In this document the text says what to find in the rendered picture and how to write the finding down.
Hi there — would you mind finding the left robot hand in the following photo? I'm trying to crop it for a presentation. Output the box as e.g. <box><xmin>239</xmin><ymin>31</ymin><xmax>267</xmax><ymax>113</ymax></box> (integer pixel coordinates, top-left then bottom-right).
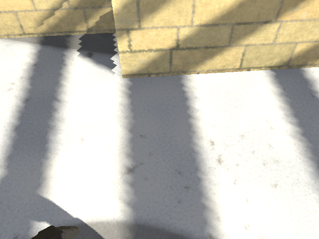
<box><xmin>31</xmin><ymin>225</ymin><xmax>80</xmax><ymax>239</ymax></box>

